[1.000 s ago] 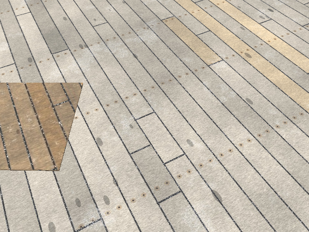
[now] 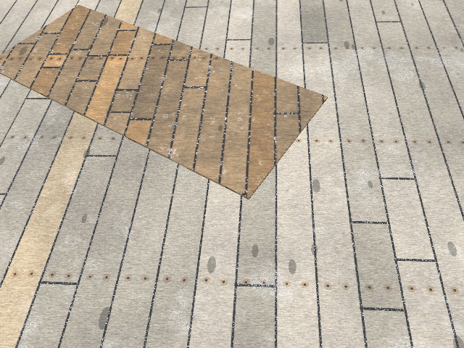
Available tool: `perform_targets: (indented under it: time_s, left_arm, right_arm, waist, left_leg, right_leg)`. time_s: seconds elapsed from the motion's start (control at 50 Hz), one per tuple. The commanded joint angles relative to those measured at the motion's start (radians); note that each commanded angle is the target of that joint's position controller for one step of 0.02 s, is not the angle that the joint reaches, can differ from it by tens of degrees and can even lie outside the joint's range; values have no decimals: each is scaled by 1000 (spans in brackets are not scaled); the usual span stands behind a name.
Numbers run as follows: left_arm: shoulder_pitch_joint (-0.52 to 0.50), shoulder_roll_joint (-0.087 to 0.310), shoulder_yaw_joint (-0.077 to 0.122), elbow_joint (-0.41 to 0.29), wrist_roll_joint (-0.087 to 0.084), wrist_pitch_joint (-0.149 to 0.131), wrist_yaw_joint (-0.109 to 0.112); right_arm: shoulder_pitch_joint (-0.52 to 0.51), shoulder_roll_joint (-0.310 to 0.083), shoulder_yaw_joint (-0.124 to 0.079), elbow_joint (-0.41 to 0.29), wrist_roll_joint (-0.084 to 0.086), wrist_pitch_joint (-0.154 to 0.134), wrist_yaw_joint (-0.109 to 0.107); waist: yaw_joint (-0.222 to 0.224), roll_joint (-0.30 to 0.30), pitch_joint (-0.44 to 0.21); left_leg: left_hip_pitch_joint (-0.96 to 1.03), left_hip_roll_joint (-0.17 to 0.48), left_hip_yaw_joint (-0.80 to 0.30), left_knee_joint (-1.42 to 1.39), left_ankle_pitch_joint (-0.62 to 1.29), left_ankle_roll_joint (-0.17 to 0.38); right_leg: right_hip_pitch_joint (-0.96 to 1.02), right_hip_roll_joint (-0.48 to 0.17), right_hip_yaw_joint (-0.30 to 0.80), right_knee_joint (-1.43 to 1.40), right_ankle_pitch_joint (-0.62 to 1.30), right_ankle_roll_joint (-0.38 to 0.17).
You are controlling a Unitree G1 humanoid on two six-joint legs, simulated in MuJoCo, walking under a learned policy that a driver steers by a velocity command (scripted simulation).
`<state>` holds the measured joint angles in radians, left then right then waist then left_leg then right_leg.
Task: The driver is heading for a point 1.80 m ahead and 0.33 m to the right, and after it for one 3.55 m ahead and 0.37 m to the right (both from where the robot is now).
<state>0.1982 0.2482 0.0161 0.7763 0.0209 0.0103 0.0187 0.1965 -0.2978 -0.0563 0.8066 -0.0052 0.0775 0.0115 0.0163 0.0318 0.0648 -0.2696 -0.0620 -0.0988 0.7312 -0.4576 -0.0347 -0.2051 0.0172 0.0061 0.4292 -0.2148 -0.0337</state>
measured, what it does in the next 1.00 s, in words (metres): walks ahead: left foot, then right foot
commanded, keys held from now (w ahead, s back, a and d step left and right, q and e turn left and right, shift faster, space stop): no key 0.48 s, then w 0.52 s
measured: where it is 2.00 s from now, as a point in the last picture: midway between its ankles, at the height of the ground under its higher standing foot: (268, 271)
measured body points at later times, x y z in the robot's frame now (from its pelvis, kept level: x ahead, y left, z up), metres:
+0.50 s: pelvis +0.00 +0.03 +0.00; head +0.00 +0.04 +0.45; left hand +0.03 +0.29 -0.15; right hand +0.06 -0.23 -0.14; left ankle -0.03 +0.12 -0.74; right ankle +0.01 -0.10 -0.74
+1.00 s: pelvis +0.14 -0.04 +0.00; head +0.16 -0.05 +0.45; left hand +0.10 +0.21 -0.14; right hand +0.21 -0.29 -0.15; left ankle +0.16 +0.10 -0.67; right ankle +0.08 -0.10 -0.74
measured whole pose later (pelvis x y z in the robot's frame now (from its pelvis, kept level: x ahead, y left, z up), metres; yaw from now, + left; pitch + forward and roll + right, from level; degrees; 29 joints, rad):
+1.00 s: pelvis +0.14 -0.04 +0.00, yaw +0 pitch +0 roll +0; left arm 0.42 0.20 0.02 1.06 0.01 -0.09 0.00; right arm 0.21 -0.25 -0.03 1.01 -0.04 -0.04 0.04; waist 0.01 0.04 0.02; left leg -0.52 0.05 0.02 1.03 -0.22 0.06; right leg -0.02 0.07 -0.06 0.26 -0.24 -0.08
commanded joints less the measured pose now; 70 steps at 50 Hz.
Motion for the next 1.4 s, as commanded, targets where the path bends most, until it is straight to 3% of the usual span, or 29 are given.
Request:
perform_targets:
  time_s: [0.02,0.06,0.08,0.1,0.14,0.48,0.54,0.58,0.64,0.72,0.76,0.78,0.8,0.82,0.84,0.86,0.9,0.96,1.08,1.16,1.2,1.24,1.26,1.28,1.3,1.32,1.36,1.38,1.4]
  left_arm:
    - [16,178,44,-19,1,1,-6]
    - [28,160,39,-3,-5,-1,-6]
    - [39,128,29,-15,-9,-10,-12]
    - [43,77,14,-15,-22,-10,-11]
    - [8,122,23,29,-8,-2,-3]
    - [50,93,6,244,-10,-6,4]
    - [44,94,10,250,1,-1,0]
    - [-9,86,10,221,17,0,-11]
    - [-48,80,13,182,15,-26,-24]
    - [-31,76,22,162,0,-64,-39]
    - [114,53,26,210,-5,-68,-36]
    - [222,82,40,247,-3,-72,-26]
    - [353,164,60,267,13,-81,-13]
    - [438,251,79,299,0,-72,-16]
    - [336,173,61,278,-1,-66,-17]
    - [231,129,48,237,-2,-74,-23]
    - [175,89,34,216,-5,-92,-24]
    - [249,75,24,256,-8,-111,-21]
    - [329,50,6,290,-7,-111,-13]
    - [344,62,5,306,-5,-113,-6]
    - [321,78,7,307,-3,-115,-3]
    - [284,100,14,301,1,-109,2]
    - [259,109,16,294,-6,-103,1]
    - [275,67,5,268,-10,-104,-5]
    - [408,-31,-4,267,-41,-101,-19]
    - [319,84,21,259,-13,-97,-13]
    - [176,65,26,213,-8,-107,-18]
    - [138,64,34,205,5,-99,-19]
    - [197,12,23,215,13,-81,-28]
  right_arm:
    - [27,-54,-1,-28,8,-14,-14]
    - [55,-65,5,-3,-7,-35,-27]
    - [56,-117,2,-7,-25,-50,-36]
    - [-24,-140,3,0,-13,-56,-34]
    - [-60,-69,25,4,-10,-70,-25]
    - [17,-57,49,197,-1,-88,-45]
    - [67,-109,28,221,-3,-74,-45]
    - [124,-135,10,232,-9,-64,-39]
    - [161,-110,4,243,-22,-83,-34]
    - [143,-104,-4,242,-13,-114,-28]
    - [93,-99,-4,227,-2,-117,-24]
    - [89,-74,4,218,-8,-124,-22]
    - [60,-10,24,186,-13,-135,-15]
    - [58,-6,23,154,-16,-139,-9]
    - [39,-69,9,158,-35,-135,-7]
    - [43,-47,12,168,-31,-140,7]
    - [56,-20,15,184,-30,-144,21]
    - [22,-16,14,172,-34,-127,29]
    - [-216,29,33,76,-24,-118,29]
    - [-290,31,42,36,-16,-121,23]
    - [-234,8,33,39,-15,-127,11]
    - [-16,-34,9,104,-14,-138,-4]
    - [140,-54,-5,151,-19,-147,-13]
    - [292,-136,-30,179,-44,-149,-25]
    - [288,-186,-47,171,-42,-137,-21]
    - [185,-147,-45,161,-7,-131,-7]
    - [51,-23,-13,149,-7,-149,-3]
    - [70,21,3,171,-13,-165,-3]
    - [71,28,8,186,-12,-169,-9]
  waist:
    - [-7,-212,-85]
    - [-30,-152,-101]
    - [-13,-44,-142]
    - [40,100,-93]
    - [8,62,-58]
    - [-2,-26,-23]
    - [-22,48,-15]
    - [-53,104,85]
    - [-59,92,124]
    - [-24,75,69]
    - [55,43,42]
    - [93,-21,3]
    - [146,-228,-53]
    - [135,-361,-61]
    - [70,-172,36]
    - [23,-98,82]
    - [-15,-57,60]
    - [-17,-93,36]
    - [21,-103,77]
    - [26,-118,79]
    - [-13,-123,39]
    - [-107,-136,-87]
    - [-179,-126,-160]
    - [-212,-30,-271]
    - [-119,204,-392]
    - [-115,24,-293]
    - [-54,-50,-46]
    - [-31,-62,4]
    - [13,-27,-26]
  left_leg:
    - [63,-11,90,-253,81,23]
    - [244,42,27,-484,342,52]
    - [336,180,-120,-492,394,77]
    - [181,258,-177,-438,528,134]
    - [120,201,-136,-438,394,119]
    - [107,139,-81,-464,362,105]
    - [99,140,-148,-515,-115,161]
    - [88,245,-296,-603,-373,235]
    - [140,338,-383,-641,-257,295]
    - [147,279,-231,-579,-4,260]
    - [-35,219,-135,-476,51,221]
    - [-155,171,-84,-355,91,194]
    - [-262,61,55,-33,71,145]
    - [-434,-36,116,206,-108,132]
    - [-467,48,41,348,-49,151]
    - [-460,91,29,370,66,157]
    - [-404,133,57,335,195,133]
    - [-412,138,107,329,260,94]
    - [-432,103,200,88,360,63]
    - [-310,60,237,-110,407,104]
    - [-210,22,246,-145,370,145]
    - [-8,-22,232,-180,319,187]
    - [193,6,202,-257,365,212]
    - [430,223,-36,-269,208,259]
    - [653,495,-589,-397,132,426]
    - [546,450,-584,-473,26,420]
    - [246,376,-314,-546,158,348]
    - [145,316,-212,-544,364,294]
    - [106,293,-156,-564,342,280]
  right_leg:
    - [100,-201,191,-54,405,-153]
    - [10,-185,179,-15,386,-77]
    - [-64,-147,138,38,264,-29]
    - [-22,-54,60,-42,28,-3]
    - [62,-57,68,-70,51,8]
    - [98,-98,82,-101,146,18]
    - [7,-14,2,30,-169,3]
    - [-185,17,-52,174,-258,-10]
    - [-331,-50,-15,338,-249,-32]
    - [-208,-43,-51,198,-164,-43]
    - [98,13,-110,25,-37,-45]
    - [291,5,-61,-15,-63,-47]
    - [412,-224,251,-187,-299,-80]
    - [418,-405,635,-331,-540,-177]
    - [307,-402,601,-320,-586,-189]
    - [226,-355,505,-316,-490,-173]
    - [204,-266,319,-327,-202,-135]
    - [227,-227,187,-311,137,-137]
    - [209,-173,53,-296,490,-129]
    - [237,-195,28,-285,653,-121]
    - [286,-210,12,-193,902,-110]
    - [328,-212,0,58,1073,-97]
    - [244,-191,-18,255,953,-86]
    - [47,-139,-47,551,577,-80]
    - [-306,74,-45,961,-275,-39]
    - [-418,22,60,1015,-232,-63]
    - [-410,-67,56,896,-98,-72]
    - [-345,-90,66,833,-76,-71]
    - [-289,-97,56,795,-71,-58]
